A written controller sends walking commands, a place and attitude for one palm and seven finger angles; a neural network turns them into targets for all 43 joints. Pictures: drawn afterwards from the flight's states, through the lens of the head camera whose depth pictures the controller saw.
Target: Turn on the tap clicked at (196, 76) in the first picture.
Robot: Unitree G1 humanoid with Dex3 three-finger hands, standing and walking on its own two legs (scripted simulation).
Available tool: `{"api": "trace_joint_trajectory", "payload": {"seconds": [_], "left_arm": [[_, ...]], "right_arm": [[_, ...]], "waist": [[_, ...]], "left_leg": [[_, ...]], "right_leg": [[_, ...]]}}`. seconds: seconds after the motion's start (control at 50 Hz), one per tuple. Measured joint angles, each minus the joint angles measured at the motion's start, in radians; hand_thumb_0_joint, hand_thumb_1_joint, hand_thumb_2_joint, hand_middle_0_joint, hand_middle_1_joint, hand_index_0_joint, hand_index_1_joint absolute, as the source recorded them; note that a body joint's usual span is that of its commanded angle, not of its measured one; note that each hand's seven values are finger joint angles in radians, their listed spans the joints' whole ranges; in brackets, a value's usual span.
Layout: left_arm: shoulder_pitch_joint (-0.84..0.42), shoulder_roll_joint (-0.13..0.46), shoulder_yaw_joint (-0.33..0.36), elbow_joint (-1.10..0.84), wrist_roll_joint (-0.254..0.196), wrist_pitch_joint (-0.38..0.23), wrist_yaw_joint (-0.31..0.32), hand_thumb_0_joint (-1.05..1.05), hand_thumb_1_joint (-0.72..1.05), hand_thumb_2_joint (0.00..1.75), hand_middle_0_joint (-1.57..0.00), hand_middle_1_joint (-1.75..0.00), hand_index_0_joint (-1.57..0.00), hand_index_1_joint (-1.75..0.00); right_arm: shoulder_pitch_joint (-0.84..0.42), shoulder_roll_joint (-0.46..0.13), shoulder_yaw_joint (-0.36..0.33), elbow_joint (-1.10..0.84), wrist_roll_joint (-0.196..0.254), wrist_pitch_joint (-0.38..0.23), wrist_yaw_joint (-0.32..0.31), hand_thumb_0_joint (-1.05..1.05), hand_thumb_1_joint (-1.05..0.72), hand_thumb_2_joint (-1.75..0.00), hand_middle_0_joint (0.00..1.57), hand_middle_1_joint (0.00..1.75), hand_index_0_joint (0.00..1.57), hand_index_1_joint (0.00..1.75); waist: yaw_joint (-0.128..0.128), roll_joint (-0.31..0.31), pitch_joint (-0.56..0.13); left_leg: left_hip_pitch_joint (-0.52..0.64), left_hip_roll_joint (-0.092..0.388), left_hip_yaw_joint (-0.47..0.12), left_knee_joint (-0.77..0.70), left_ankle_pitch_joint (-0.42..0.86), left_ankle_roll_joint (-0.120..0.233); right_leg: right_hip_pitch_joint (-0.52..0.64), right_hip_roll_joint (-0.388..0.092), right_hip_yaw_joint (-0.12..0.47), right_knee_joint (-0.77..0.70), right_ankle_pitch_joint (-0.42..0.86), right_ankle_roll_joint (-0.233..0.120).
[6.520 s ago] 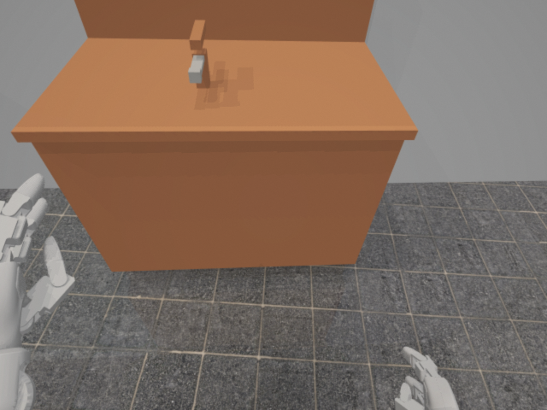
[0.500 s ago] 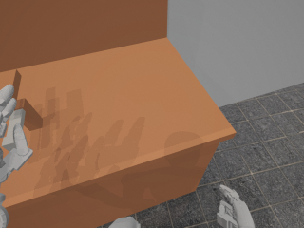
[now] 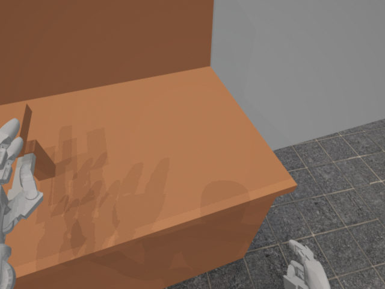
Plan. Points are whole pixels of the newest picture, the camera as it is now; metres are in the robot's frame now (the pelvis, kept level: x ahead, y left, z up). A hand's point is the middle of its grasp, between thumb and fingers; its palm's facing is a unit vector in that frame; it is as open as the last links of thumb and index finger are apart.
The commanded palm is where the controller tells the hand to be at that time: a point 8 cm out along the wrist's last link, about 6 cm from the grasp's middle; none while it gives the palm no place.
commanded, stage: come to a stop and stand still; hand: left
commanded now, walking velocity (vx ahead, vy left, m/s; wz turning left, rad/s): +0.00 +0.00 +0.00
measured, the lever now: (20, 196) +0.25 +0.34 +0.09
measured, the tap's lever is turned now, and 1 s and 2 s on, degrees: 0 0 0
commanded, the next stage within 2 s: look again from close up in 0.72 s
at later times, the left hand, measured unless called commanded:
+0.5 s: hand out of the picture +0.21 +0.31 +0.17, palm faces +0.42 -0.83 -0.38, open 7.4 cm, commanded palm +0.15 +0.33 +0.18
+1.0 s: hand (3, 191) +0.22 +0.31 +0.16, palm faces +0.39 -0.84 -0.37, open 7.4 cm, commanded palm +0.16 +0.34 +0.18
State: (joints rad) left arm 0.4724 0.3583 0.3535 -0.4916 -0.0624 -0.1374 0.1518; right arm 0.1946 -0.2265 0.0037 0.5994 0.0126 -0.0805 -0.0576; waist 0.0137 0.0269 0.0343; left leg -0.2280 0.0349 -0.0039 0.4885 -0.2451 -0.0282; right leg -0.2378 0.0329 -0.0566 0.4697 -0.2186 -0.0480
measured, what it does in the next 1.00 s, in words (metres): shifts its weight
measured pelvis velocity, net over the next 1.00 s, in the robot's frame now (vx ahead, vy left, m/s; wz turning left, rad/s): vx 0.00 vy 0.06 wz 0.01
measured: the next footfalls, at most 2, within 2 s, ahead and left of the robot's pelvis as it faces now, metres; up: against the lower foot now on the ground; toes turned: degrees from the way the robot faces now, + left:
none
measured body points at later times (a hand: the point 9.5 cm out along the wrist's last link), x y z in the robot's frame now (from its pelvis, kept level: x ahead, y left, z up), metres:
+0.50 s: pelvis -0.01 +0.05 +0.00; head +0.02 +0.07 +0.45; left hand +0.18 +0.35 +0.19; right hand +0.16 -0.16 -0.08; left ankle +0.01 +0.13 -0.74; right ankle +0.02 -0.09 -0.74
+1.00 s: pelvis +0.00 +0.06 +0.00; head +0.04 +0.09 +0.45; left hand +0.19 +0.36 +0.18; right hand +0.19 -0.16 -0.06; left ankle +0.01 +0.14 -0.74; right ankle +0.02 -0.09 -0.74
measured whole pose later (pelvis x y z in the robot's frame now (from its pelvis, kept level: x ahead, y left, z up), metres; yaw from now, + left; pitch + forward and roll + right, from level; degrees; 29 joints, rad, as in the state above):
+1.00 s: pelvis +0.00 +0.06 +0.00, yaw +1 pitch -1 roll -1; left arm 0.42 0.37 0.36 -0.50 -0.03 -0.22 0.11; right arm 0.18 -0.20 0.01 0.57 0.01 -0.11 -0.02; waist 0.03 -0.04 0.09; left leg -0.21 -0.04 0.02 0.46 -0.23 0.06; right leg -0.19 -0.04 -0.04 0.38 -0.17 0.04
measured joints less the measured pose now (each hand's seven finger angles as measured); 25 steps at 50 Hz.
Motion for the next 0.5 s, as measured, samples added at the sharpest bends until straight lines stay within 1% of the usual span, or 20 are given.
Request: {"api": "trace_joint_trajectory", "payload": {"seconds": [0.04, 0.06, 0.08, 0.1, 0.12, 0.14, 0.18, 0.24, 0.28, 0.3, 0.34, 0.4, 0.46, 0.5], "left_arm": [[-0.01, -0.013, -0.009, 0.021, 0.003, 0.016, 0.005, 0.01, 0.89, 0.9, -0.22, -0.3, -0.21, -0.3], [-0.065, 0.013, -0.003, 0.042, 0.04, 0.021, -0.02, 0.01, 0.88, 0.9, -0.22, -0.3, -0.21, -0.3], [-0.143, 0.054, 0.015, 0.091, 0.06, -0.005, -0.044, 0.01, 0.88, 0.9, -0.22, -0.3, -0.21, -0.3], [-0.209, 0.08, 0.033, 0.138, 0.055, -0.027, -0.051, 0.01, 0.88, 0.9, -0.22, -0.3, -0.21, -0.3], [-0.254, 0.087, 0.05, 0.166, 0.046, -0.039, -0.049, 0.01, 0.88, 0.9, -0.22, -0.3, -0.21, -0.3], [-0.276, 0.081, 0.063, 0.178, 0.035, -0.048, -0.044, 0.01, 0.88, 0.9, -0.22, -0.3, -0.21, -0.3], [-0.255, 0.051, 0.066, 0.151, 0.018, -0.064, -0.034, 0.01, 0.89, 0.9, -0.21, -0.3, -0.21, -0.3], [-0.135, 0.012, 0.019, 0.067, 0.012, -0.093, -0.042, 0.01, 0.89, 0.9, -0.21, -0.3, -0.2, -0.3], [-0.07, 0.011, -0.017, 0.036, 0.018, -0.11, -0.06, 0.01, 0.89, 0.9, -0.21, -0.3, -0.2, -0.3], [-0.048, 0.019, -0.024, 0.03, 0.022, -0.115, -0.067, 0.01, 0.89, 0.9, -0.21, -0.3, -0.2, -0.3], [-0.032, 0.04, -0.02, 0.036, 0.029, -0.12, -0.076, 0.01, 0.89, 0.9, -0.22, -0.3, -0.21, -0.3], [-0.055, 0.057, 0.013, 0.055, 0.032, -0.118, -0.074, 0.01, 0.88, 0.9, -0.22, -0.3, -0.21, -0.3], [-0.085, 0.04, 0.038, 0.053, 0.029, -0.114, -0.061, 0.01, 0.88, 0.9, -0.22, -0.3, -0.21, -0.3], [-0.097, 0.018, 0.038, 0.038, 0.03, -0.113, -0.053, 0.01, 0.88, 0.9, -0.22, -0.3, -0.21, -0.3]], "right_arm": [[0.007, -0.009, -0.004, 0.005, 0.0, 0.007, -0.007, 0.01, -0.9, -0.9, 0.2, 0.3, 0.2, 0.3], [0.026, -0.01, -0.016, -0.001, -0.008, -0.008, -0.011, 0.01, -0.9, -0.9, 0.2, 0.3, 0.2, 0.3], [0.039, -0.008, -0.023, 0.005, -0.01, -0.027, -0.011, 0.01, -0.9, -0.9, 0.2, 0.3, 0.2, 0.3], [0.042, -0.008, -0.024, 0.01, -0.002, -0.033, -0.001, 0.01, -0.9, -0.9, 0.2, 0.3, 0.2, 0.3], [0.042, -0.012, -0.022, 0.008, 0.002, -0.037, 0.009, 0.01, -0.9, -0.9, 0.19, 0.3, 0.2, 0.3], [0.038, -0.016, -0.021, 0.006, 0.004, -0.042, 0.021, 0.01, -0.9, -0.9, 0.19, 0.3, 0.2, 0.3], [0.03, -0.02, -0.02, -0.003, 0.005, -0.055, 0.041, 0.01, -0.9, -0.9, 0.2, 0.3, 0.2, 0.3], [0.027, -0.014, -0.016, -0.016, 0.005, -0.068, 0.052, 0.01, -0.9, -0.9, 0.2, 0.3, 0.2, 0.3], [0.035, -0.002, -0.012, -0.023, 0.005, -0.073, 0.048, 0.01, -0.9, -0.9, 0.2, 0.3, 0.2, 0.3], [0.038, 0.006, -0.007, -0.024, 0.005, -0.074, 0.045, 0.01, -0.9, -0.9, 0.2, 0.3, 0.2, 0.3], [0.046, 0.022, 0.001, -0.025, 0.005, -0.076, 0.038, 0.01, -0.9, -0.9, 0.2, 0.3, 0.2, 0.3], [0.053, 0.04, 0.013, -0.018, 0.004, -0.084, 0.038, 0.01, -0.9, -0.9, 0.2, 0.3, 0.2, 0.3], [0.046, 0.049, 0.024, 0.0, -0.002, -0.093, 0.045, 0.01, -0.9, -0.9, 0.2, 0.3, 0.2, 0.3], [0.037, 0.052, 0.028, 0.011, -0.005, -0.098, 0.052, 0.01, -0.9, -0.9, 0.2, 0.3, 0.2, 0.3]], "waist": [[0.003, -0.005, 0.001], [0.022, -0.007, 0.008], [0.038, -0.017, 0.015], [0.05, -0.028, 0.024], [0.054, -0.03, 0.03], [0.05, -0.032, 0.037], [0.035, -0.033, 0.046], [0.004, -0.034, 0.041], [-0.007, -0.041, 0.036], [-0.008, -0.047, 0.037], [-0.007, -0.058, 0.041], [0.007, -0.067, 0.056], [0.024, -0.065, 0.062], [0.035, -0.065, 0.061]], "left_leg": [[0.015, -0.005, 0.004, -0.023, 0.014, 0.004], [0.003, -0.003, 0.006, -0.009, 0.017, 0.012], [-0.018, -0.005, 0.001, 0.011, 0.023, 0.026], [-0.021, -0.008, 0.0, 0.01, 0.027, 0.031], [-0.019, -0.006, 0.003, 0.001, 0.02, 0.025], [-0.019, -0.007, 0.009, -0.001, 0.018, 0.016], [-0.013, -0.014, 0.025, -0.006, 0.026, 0.019], [-0.002, -0.027, 0.05, -0.022, 0.032, 0.039], [0.001, -0.036, 0.058, -0.031, 0.034, 0.05], [0.003, -0.041, 0.06, -0.036, 0.035, 0.054], [0.003, -0.051, 0.059, -0.041, 0.038, 0.062], [0.002, -0.062, 0.05, -0.029, 0.033, 0.069], [0.003, -0.063, 0.04, -0.02, 0.025, 0.073], [0.007, -0.063, 0.038, -0.02, 0.021, 0.075]], "right_leg": [[0.011, -0.004, 0.004, -0.016, 0.01, 0.005], [0.012, -0.003, 0.0, -0.024, 0.016, 0.008], [0.005, -0.005, -0.007, -0.026, 0.022, 0.008], [-0.003, -0.007, -0.007, -0.02, 0.025, 0.006], [-0.012, -0.006, -0.005, -0.012, 0.027, 0.004], [-0.017, -0.008, 0.0, -0.007, 0.028, 0.007], [-0.016, -0.015, 0.017, -0.011, 0.035, 0.019], [-0.013, -0.027, 0.041, -0.021, 0.043, 0.036], [-0.014, -0.036, 0.049, -0.024, 0.043, 0.045], [-0.015, -0.04, 0.052, -0.022, 0.039, 0.048], [-0.018, -0.049, 0.052, -0.015, 0.03, 0.052], [-0.014, -0.061, 0.044, -0.008, 0.034, 0.061], [0.003, -0.062, 0.034, -0.023, 0.033, 0.068], [0.014, -0.061, 0.032, -0.037, 0.036, 0.071]]}}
